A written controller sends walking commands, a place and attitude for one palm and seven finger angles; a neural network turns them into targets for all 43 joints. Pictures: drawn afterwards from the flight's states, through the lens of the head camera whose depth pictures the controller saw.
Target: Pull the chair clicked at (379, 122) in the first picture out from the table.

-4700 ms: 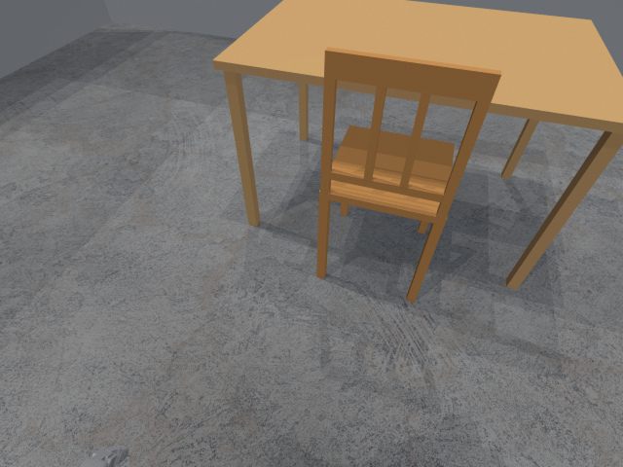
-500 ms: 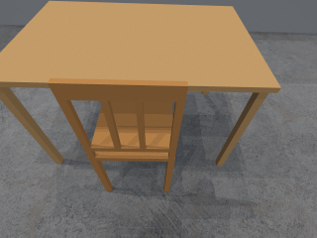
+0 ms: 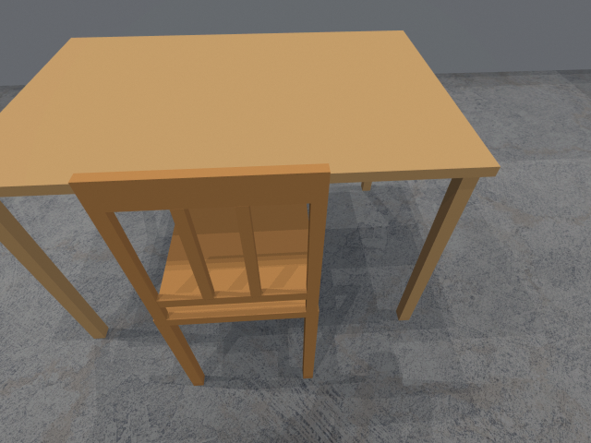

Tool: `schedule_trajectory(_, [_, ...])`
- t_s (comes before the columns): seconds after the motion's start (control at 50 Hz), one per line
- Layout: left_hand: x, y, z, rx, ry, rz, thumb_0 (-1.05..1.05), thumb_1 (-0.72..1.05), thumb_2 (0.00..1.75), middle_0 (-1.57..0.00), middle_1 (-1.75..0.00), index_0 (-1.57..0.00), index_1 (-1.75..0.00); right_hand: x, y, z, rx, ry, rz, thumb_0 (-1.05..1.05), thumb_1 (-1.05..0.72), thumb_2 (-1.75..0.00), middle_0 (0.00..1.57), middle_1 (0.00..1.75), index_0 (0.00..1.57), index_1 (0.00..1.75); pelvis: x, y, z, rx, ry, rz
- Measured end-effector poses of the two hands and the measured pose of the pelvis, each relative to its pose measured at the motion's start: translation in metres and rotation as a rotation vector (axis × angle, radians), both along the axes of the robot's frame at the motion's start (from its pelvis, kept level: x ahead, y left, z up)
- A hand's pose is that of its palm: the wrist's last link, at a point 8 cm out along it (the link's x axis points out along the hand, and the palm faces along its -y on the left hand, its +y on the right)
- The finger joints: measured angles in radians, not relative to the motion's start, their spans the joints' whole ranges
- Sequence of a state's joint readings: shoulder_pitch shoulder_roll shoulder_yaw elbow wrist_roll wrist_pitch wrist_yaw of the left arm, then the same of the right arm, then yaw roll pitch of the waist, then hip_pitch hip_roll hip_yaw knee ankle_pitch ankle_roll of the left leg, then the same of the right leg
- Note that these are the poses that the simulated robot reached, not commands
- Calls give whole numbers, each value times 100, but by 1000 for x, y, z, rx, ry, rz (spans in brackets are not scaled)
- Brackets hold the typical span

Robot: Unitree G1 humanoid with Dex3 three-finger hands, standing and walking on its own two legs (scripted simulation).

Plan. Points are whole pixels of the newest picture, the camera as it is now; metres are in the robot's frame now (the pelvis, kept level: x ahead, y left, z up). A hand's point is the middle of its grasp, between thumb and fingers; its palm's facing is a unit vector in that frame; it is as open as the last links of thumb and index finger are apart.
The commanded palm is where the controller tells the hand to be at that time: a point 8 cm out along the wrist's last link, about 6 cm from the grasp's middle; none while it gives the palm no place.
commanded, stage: look again from close up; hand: left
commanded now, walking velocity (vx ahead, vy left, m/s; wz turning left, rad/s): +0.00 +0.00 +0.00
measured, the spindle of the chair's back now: (195, 256) +0.46 +0.21 -0.08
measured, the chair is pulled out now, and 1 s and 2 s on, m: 0.00 0.00 0.00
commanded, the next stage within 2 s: raise the hand toward the chair's back in 0.80 s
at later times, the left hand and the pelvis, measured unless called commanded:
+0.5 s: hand out of the picture +0.01 +0.17 -0.17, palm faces +0.02 -0.99 -0.16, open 7.4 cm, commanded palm none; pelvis +0.03 +0.02 +0.01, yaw -1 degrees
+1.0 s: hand out of the picture +0.11 +0.21 -0.12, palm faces +0.13 -0.96 -0.26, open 7.4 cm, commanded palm +0.13 +0.23 -0.06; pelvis +0.03 +0.01 +0.01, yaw +0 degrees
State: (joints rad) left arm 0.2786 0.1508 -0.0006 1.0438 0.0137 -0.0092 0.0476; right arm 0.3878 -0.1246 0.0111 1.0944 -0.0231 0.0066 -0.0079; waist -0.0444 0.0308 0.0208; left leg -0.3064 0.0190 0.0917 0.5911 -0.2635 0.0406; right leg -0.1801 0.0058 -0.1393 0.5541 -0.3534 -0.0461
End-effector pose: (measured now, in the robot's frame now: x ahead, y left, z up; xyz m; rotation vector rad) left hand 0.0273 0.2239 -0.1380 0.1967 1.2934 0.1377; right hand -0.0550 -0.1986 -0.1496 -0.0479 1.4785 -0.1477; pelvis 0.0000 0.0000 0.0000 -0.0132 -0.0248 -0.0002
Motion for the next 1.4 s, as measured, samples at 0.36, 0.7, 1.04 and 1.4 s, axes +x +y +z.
schedule_trajectory(0.36, [-14,0,-3,-48,107,46,1,91,90,-19,-30,-20,-30,80,-7,11,-71,-88,64,2,-92,-89,20,30,20,29,28,15,6,17,14,-11])
schedule_trajectory(0.7, [-14,5,-1,-48,128,49,1,91,90,-19,-30,-20,-30,110,-10,17,-94,-137,83,1,-93,-89,20,30,20,29,37,19,10,21,7,-13])
schedule_trajectory(1.04, [105,31,81,77,-473,62,3,91,88,-19,-30,-19,-30,116,-25,25,-92,-370,90,2,-92,-89,21,30,20,30,19,11,4,52,51,16])
schedule_trajectory(1.4, [93,11,67,-31,-1137,12,2,52,73,-16,-24,-16,-24,262,-82,9,-167,-917,279,1,-90,-89,20,30,20,29,-27,-36,-97,17,281,35])
